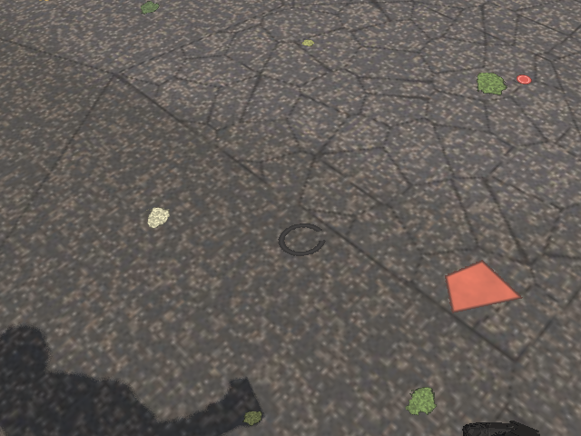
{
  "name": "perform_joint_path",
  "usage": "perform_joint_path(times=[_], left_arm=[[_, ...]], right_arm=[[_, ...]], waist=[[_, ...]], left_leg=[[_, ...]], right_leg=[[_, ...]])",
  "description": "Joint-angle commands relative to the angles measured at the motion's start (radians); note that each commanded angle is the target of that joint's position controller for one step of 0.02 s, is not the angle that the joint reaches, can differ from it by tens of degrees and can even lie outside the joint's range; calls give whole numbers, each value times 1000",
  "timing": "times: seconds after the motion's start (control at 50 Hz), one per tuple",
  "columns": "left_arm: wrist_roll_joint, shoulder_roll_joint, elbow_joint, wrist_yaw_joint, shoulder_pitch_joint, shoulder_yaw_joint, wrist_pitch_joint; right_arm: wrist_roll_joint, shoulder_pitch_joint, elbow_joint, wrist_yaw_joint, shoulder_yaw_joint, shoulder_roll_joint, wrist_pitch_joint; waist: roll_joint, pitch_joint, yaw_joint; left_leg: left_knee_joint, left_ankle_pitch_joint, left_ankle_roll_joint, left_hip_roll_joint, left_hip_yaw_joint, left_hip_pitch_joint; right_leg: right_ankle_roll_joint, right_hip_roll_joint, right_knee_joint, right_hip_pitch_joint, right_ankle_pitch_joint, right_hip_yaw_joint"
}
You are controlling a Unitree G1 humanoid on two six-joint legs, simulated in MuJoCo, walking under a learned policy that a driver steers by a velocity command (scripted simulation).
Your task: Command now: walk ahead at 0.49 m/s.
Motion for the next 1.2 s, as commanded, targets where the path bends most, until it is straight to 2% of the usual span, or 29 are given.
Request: perform_joint_path(times=[0.02, 0.04, 0.06, 0.08, 0.1, 0.12, 0.16, 0.2, 0.26, 0.4, 0.5, 0.56, 0.6, 0.62, 0.64, 0.66, 0.68, 0.7, 0.74, 0.82, 0.9, 0.98, 1.04, 1.08, 1.1, 1.12, 1.14, 1.16, 1.2], left_arm=[[10, 173, -19, 18, -6, 33, -6], [10, 190, -20, 17, -30, 37, 1], [4, 184, -36, 10, -55, 34, 0], [-7, 99, -61, 2, -6, 18, -1], [-10, 114, -46, -5, 68, 30, 6], [8, 166, -70, -3, -37, 41, 7], [13, 145, -89, -14, -132, 43, 7], [28, 95, -80, -26, -106, 35, 31], [27, 87, -106, -37, -177, 35, 49], [9, 86, -198, -42, -486, 24, 53], [8, 95, -240, -39, -618, 22, 46], [9, 113, -235, -34, -570, 31, 33], [15, 148, -149, -17, -315, 54, 18], [37, 205, -100, -5, -135, 75, 8], [59, 314, -87, -1, -16, 106, 10], [19, 271, -82, -15, -60, 101, 24], [0, 229, -92, -19, -176, 89, 26], [-2, 167, -102, -25, -249, 75, 20], [-2, 98, -83, -19, -283, 53, 6], [0, 118, -25, -16, -195, 46, -22], [1, 116, -4, -9, -173, 30, -7], [4, 118, 31, 3, -105, 22, 7], [9, 111, 47, 14, -105, 19, 20], [0, 125, 55, 17, -104, 24, 27], [4, 111, 53, 16, -72, 22, 27], [7, 56, 44, 16, -7, 11, 26], [-9, 52, 63, 16, 25, 18, 45], [16, 111, 52, 14, -60, 35, 58], [20, 67, 34, 2, -158, 35, 66]], right_arm=[[3, 147, 5, -23, -38, -126, -19], [3, 294, 55, -33, -50, -143, -26], [-14, 444, 93, -46, -66, -179, -32], [-36, 529, 100, -51, -87, -261, -31], [-12, 469, 104, -35, -86, -238, -22], [16, 354, 87, -27, -76, -183, -23], [9, 268, 86, -19, -53, -91, -39], [6, 298, 121, -27, -39, -62, -59], [12, 372, 162, -27, -44, -103, -79], [15, 519, 207, -30, -32, -108, -73], [-2, 592, 238, -45, -28, -117, -65], [-8, 556, 243, -55, -33, -136, -62], [-2, 520, 242, -54, -36, -150, -58], [7, 505, 221, -51, -29, -135, -62], [49, 598, 191, -40, -8, -33, -63], [23, 584, 209, -43, -35, -117, -61], [12, 494, 179, -41, -44, -127, -60], [7, 435, 163, -36, -40, -109, -64], [-13, 427, 163, -29, -40, -74, -42], [-17, 441, 170, -24, -40, -36, -9], [-3, 294, 132, -29, -28, -31, -4], [4, 223, 129, -45, -17, -35, -3], [0, 237, 146, -59, -19, -49, -11], [-6, 314, 176, -63, -26, -56, -27], [-13, 391, 199, -66, -43, -109, -37], [-17, 454, 206, -64, -58, -178, -44], [13, 497, 217, -59, -69, -189, -26], [21, 457, 210, -54, -55, -133, -20], [8, 341, 191, -54, -37, -76, -17]], waist=[[-113, -69, -131], [-109, -135, -194], [-74, -215, -259], [98, -316, -229], [145, -324, -161], [30, -150, -128], [-49, -3, -73], [-27, -1, -27], [-2, 15, -22], [32, 34, -107], [49, 41, -144], [59, 22, -93], [44, -103, 17], [11, -211, 85], [-205, -372, 69], [-136, -371, 54], [-98, -193, 0], [-56, -101, -22], [-65, -21, -86], [-68, -41, -128], [-113, -34, -105], [-123, -55, -63], [-116, -39, -66], [-77, -61, -101], [-9, -115, -111], [142, -153, -87], [261, -182, -136], [121, -108, -119], [27, -25, -72]], left_leg=[[-38, -81, 56, -73, 6, 255], [-103, -64, 78, -71, -8, 413], [-128, -118, 121, 36, -118, 646], [-146, -221, 212, 311, -492, 858], [-301, -310, 322, 421, -861, 896], [-366, -413, 280, 375, -725, 739], [-445, -280, 216, 297, -526, 489], [-471, -133, 169, 235, -394, 388], [-502, -11, 159, 202, -294, 371], [-490, 214, 79, 149, -184, 500], [-424, 330, 100, 200, -191, 689], [-321, 554, 91, 228, -174, 731], [-52, 698, 60, 192, -133, 677], [183, 466, 43, 159, -113, 486], [595, -111, -12, -2, -27, 123], [726, -463, 3, -44, -148, 6], [725, -373, 10, 19, -172, -53], [671, -300, 8, 54, -168, -36], [568, -253, -12, 95, -155, 57], [483, -211, -53, 66, -110, 113], [238, -78, -62, 54, -62, 133], [92, -31, -50, 30, -48, 188], [-8, -101, -23, 20, -62, 239], [-158, -55, 1, 16, -63, 370], [-146, 46, 23, 93, -145, 503], [-153, 294, 99, 280, -354, 643], [-266, 264, 268, 423, -585, 669], [-318, 132, 267, 406, -578, 581], [-384, 90, 202, 324, -426, 408]], right_leg=[[5, -292, 282, -52, 1274, 50], [6, -282, 457, -87, 1232, 43], [-1, -251, 691, -251, 980, 29], [14, -115, 1064, -514, 299, -42], [15, -5, 1275, -761, -159, 32], [-4, -90, 1237, -830, -46, 72], [0, -151, 1126, -767, 48, 60], [25, -182, 1044, -677, 65, 53], [53, -207, 958, -726, 132, 13], [85, -197, 612, -818, 378, -66], [62, -159, 474, -843, 324, -80], [17, -118, 399, -722, 204, -90], [-30, -60, 305, -406, 212, -111], [-77, -180, 308, -130, 187, 13], [-213, -497, 266, 184, 94, 482], [-238, -525, 150, 140, 100, 675], [-204, -481, 123, -13, 70, 508], [-176, -440, 77, -153, 131, 397], [-110, -353, 32, -326, 332, 233], [-104, -310, 76, -367, 907, 52], [-63, -250, 92, -369, 971, -40], [-60, -275, 139, -288, 957, -25], [-66, -308, 217, -248, 913, 18], [-48, -292, 314, -255, 708, 38], [-35, -252, 428, -316, 495, 19], [-10, -156, 622, -471, 105, -46], [21, -33, 849, -635, -296, -111], [34, -73, 959, -685, -320, -33], [56, -121, 921, -644, -166, 15]])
